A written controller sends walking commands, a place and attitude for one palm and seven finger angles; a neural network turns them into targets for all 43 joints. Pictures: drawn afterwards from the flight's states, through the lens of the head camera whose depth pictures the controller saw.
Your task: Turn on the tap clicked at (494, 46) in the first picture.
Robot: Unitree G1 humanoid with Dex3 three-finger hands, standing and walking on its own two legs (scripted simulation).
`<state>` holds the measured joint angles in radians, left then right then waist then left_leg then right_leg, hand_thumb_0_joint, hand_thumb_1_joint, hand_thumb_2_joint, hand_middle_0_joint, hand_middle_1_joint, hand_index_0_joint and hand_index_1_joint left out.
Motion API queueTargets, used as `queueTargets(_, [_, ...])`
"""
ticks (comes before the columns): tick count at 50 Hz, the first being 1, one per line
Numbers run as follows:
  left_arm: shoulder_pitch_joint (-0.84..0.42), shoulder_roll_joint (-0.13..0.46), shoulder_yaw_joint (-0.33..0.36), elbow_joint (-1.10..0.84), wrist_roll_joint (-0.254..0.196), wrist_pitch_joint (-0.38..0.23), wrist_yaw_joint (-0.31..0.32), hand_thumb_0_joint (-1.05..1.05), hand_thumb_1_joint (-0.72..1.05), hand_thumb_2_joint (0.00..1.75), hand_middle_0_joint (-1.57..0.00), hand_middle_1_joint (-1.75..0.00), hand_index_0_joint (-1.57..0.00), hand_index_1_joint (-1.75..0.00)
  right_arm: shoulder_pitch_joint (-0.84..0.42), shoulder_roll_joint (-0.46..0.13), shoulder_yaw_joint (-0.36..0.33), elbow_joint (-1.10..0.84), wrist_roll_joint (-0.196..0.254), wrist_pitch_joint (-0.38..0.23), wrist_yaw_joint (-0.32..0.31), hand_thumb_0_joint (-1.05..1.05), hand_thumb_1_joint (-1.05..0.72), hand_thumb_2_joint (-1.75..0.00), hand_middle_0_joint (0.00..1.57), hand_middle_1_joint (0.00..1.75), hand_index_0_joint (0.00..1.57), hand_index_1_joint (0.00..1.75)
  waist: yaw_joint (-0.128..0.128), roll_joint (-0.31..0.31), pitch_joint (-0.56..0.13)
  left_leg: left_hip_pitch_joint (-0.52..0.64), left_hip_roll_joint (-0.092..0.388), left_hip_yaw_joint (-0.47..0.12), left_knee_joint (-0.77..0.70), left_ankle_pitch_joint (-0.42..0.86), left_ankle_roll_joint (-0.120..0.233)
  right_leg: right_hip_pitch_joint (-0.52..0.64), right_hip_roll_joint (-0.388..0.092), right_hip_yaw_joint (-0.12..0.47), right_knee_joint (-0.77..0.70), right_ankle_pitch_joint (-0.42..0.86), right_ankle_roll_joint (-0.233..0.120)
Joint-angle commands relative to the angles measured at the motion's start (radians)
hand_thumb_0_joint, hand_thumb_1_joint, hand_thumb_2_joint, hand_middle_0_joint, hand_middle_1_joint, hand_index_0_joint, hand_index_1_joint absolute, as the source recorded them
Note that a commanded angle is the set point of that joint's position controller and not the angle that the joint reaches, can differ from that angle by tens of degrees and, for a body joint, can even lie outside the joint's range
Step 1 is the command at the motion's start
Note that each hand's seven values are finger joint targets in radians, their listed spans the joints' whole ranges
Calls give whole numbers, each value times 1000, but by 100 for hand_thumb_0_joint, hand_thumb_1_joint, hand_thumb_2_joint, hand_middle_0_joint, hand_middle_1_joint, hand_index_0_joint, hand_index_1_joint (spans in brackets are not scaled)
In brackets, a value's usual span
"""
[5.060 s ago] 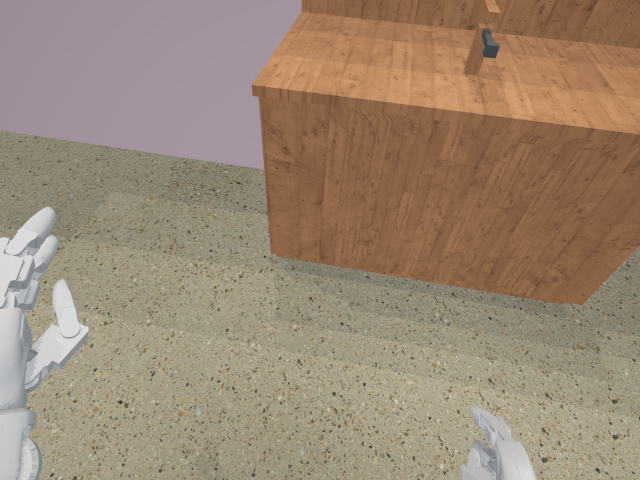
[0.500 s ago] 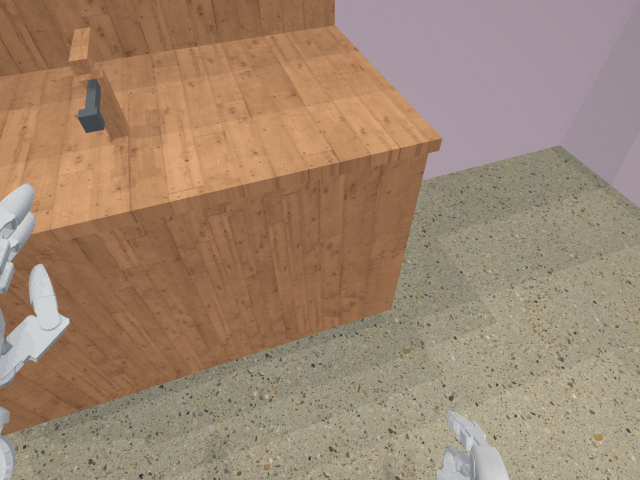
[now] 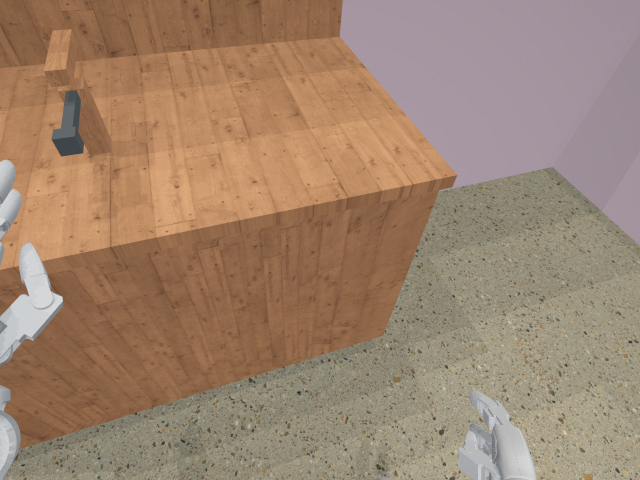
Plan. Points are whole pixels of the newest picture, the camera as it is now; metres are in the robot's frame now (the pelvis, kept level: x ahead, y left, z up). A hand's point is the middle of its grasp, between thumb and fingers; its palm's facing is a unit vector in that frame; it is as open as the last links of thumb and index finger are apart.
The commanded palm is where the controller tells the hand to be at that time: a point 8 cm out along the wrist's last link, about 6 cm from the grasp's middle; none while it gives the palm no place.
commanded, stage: take the last steps up to it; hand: left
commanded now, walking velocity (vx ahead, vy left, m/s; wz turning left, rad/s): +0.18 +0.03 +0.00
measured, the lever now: (68, 141) +0.50 +0.38 +0.13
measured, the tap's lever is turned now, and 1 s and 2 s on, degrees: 0 0 0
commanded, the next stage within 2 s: come to a stop and stand still in 0.28 s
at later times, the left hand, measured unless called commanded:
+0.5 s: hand (105, 258) +0.27 +0.23 +0.18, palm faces +0.41 -0.82 -0.40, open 7.4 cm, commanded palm +0.22 +0.27 +0.19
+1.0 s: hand (105, 280) +0.26 +0.23 +0.16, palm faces +0.36 -0.86 -0.36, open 7.4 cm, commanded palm +0.20 +0.27 +0.19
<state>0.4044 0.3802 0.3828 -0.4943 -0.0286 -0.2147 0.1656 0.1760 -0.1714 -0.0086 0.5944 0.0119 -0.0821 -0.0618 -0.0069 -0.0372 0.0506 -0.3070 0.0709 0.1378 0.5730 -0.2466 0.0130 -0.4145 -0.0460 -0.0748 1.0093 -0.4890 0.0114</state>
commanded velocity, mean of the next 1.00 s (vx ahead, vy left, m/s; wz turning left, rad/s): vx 0.02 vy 0.00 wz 0.01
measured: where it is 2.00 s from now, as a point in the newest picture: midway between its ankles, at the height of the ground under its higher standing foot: outside the picture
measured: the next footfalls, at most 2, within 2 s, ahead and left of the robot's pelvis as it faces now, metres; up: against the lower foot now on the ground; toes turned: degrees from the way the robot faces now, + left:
right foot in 0.16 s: +0.11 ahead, -0.12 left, +0.00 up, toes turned -4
left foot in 0.48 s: +0.14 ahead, +0.11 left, +0.00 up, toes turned +2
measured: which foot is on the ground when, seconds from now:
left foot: down 0.00-0.18, up 0.20-0.46, down 0.48-1.00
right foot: up 0.00-0.14, down 0.16-1.00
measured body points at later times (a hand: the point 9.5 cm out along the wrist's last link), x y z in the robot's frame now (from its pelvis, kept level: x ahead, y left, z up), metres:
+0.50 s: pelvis +0.07 -0.01 +0.00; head +0.09 +0.00 +0.45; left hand +0.25 +0.27 +0.20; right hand +0.24 -0.27 -0.08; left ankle +0.10 +0.11 -0.73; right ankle +0.07 -0.11 -0.73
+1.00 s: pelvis +0.04 -0.01 +0.01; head +0.05 -0.01 +0.45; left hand +0.23 +0.27 +0.18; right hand +0.21 -0.25 -0.06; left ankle +0.10 +0.10 -0.73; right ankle +0.07 -0.12 -0.73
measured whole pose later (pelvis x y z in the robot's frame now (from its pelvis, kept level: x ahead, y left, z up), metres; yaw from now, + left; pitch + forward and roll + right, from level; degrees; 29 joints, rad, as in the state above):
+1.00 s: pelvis +0.04 -0.01 +0.01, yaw +0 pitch -3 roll -1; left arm 0.40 0.34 0.33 -0.42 -0.05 -0.21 0.09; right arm 0.20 -0.23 -0.01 0.57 0.02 -0.13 -0.01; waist 0.02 0.00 0.08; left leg -0.28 0.05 0.07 0.50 -0.17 0.00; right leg -0.23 0.01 -0.07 0.49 -0.21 -0.02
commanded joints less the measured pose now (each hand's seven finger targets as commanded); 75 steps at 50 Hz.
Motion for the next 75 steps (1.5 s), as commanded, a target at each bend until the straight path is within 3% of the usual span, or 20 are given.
queueTargets(1, [67,132,79,-299,-3,-73,5,0,90,90,-20,-30,-20,-30,-33,-146,-42,-128,-4,-61,6,0,-90,-90,20,30,20,30,4,285,-160,134,222,-192,-233,283,151,-11,-11,-36,-178,88,11])
queueTargets(6, [21,140,97,-186,0,-48,12,0,90,90,-20,-30,-20,-30,-43,-137,-29,-125,-1,-44,-9,0,-90,-90,20,30,20,30,7,192,-149,-9,170,-108,-104,13,70,264,28,-97,-513,198,11])
queueTargets(7, [1,151,99,-164,6,-43,10,0,90,90,-20,-30,-20,-30,-43,-126,-26,-126,-2,-36,-11,0,-90,-90,20,30,20,30,3,96,-143,-62,121,-64,8,-83,43,304,-35,-2,-583,210,-20])
queueTargets(9, [-41,190,126,-124,-3,-29,11,0,90,90,-20,-30,-20,-30,-63,-111,-20,-135,-6,-36,-9,0,-90,-90,20,30,20,30,22,-267,-111,-288,-45,-20,387,-310,-21,330,-325,490,-744,230,-167])
queueTargets(10, [-54,175,102,-127,-7,-33,7,0,90,90,-20,-30,-20,-30,-61,-130,-33,-120,-5,-38,-2,0,-90,-90,20,30,20,30,18,-269,-108,-322,-25,-107,527,-274,-27,330,-365,534,-771,234,-201])
queueTargets(12, [-67,181,109,-172,-3,-45,8,0,90,90,-20,-30,-20,-30,-82,-113,-12,-100,-2,-24,3,0,-90,-90,20,30,20,30,11,-108,-108,-345,11,-148,579,-212,-39,345,-352,400,-714,406,-213])
queueTargets(15, [-4,155,93,-200,10,-65,12,0,90,90,-20,-30,-20,-30,-83,-109,-8,-104,-11,-12,-2,0,-90,-90,20,30,20,30,7,-100,-160,-202,12,-87,365,-144,-34,314,-274,149,-656,623,-161])
queueTargets(21, [47,158,104,-282,-1,-57,31,0,90,90,-20,-30,-20,-30,-54,-119,-28,-145,-19,-10,-13,0,-90,-90,20,30,20,30,16,-31,-189,57,-47,0,-72,49,-28,286,-200,94,-588,475,-108])
queueTargets(25, [56,149,95,-209,-8,-59,17,0,90,90,-20,-30,-20,-30,-38,-150,-39,-158,-6,-10,-18,0,-90,-90,20,30,20,30,18,254,-167,171,228,-305,-213,482,77,115,-7,4,-354,90,7])
queueTargets(27, [1,155,83,-257,0,-71,5,0,90,90,-20,-30,-20,-30,-47,-142,-35,-155,-20,-27,-14,0,-90,-90,20,30,20,30,17,329,-130,165,254,-323,-235,560,99,81,-1,27,-297,-3,4])
queueTargets(30, [25,128,51,-256,1,-58,4,0,90,90,-20,-30,-20,-30,-15,-152,-36,-145,-13,-49,7,0,-90,-90,20,30,20,30,5,254,-187,247,219,-219,-144,683,69,129,20,13,-453,133,4])
queueTargets(37, [57,137,73,-204,-28,-7,1,0,90,90,-20,-30,-20,-30,-31,-126,-19,-161,-3,-28,3,0,-90,-90,20,30,20,30,-5,-17,-188,59,29,-73,-3,119,-44,258,-126,196,-612,665,-61])
queueTargets(38, [-951,896,641,-316,93,-82,-17,0,90,90,-20,-30,-20,-30,58,-146,-76,-123,-63,-100,-5,0,-90,-90,20,30,20,30,70,-236,-12,-81,-37,55,58,92,-44,197,-60,194,-744,985,22])
queueTargets(39, [-425,332,262,218,33,-53,-66,0,90,90,-20,-30,-20,-30,-4,-76,-44,-95,-35,-104,-1,0,-90,-90,20,30,20,30,53,-187,-194,-35,-85,-103,32,71,-7,298,-160,281,-588,999,-81])
queueTargets(42, [-146,79,29,31,-30,-79,-78,0,90,90,-20,-30,-20,-30,-23,-124,-40,-160,14,-113,40,0,-90,-90,20,30,20,30,51,115,-261,137,-26,-91,-143,278,23,413,-89,156,-532,795,7])
queueTargets(44, [-61,110,19,-101,-23,-70,-70,0,90,90,-20,-30,-20,-30,-45,-144,-45,-181,9,-112,61,0,-90,-90,20,30,20,30,66,36,-246,181,18,-126,-94,375,41,306,-53,123,-557,633,38])
queueTargets(48, [-18,175,85,-162,-30,-59,-44,0,90,90,-20,-30,-20,-30,-62,-142,-32,-188,1,-107,46,0,-90,-90,20,30,20,30,45,-50,-160,81,-23,-146,-103,33,13,206,-71,165,-687,218,-23])
queueTargets(51, [-81,215,129,-181,-30,-67,-35,0,90,90,-20,-30,-20,-30,-65,-140,-24,-186,-7,-105,19,0,-90,-90,20,30,20,30,34,9,-85,114,-43,-147,-102,-64,9,58,-78,213,-779,-54,-52])
queueTargets(62, [-134,116,26,-130,9,-67,-49,0,90,90,-20,-30,-20,-30,-55,-158,-21,-185,-6,-145,31,0,-90,-90,20,30,20,30,38,218,-88,-60,54,-256,-399,-379,33,292,82,81,-549,133,-17])
queueTargets(75, [-201,117,37,-128,16,-48,-61,0,90,90,-20,-30,-20,-30,-47,-136,-16,-153,-30,-117,37,0,-90,-90,20,30,20,30,30,80,-88,110,-38,-176,-283,-256,-21,151,76,156,-755,37,-28])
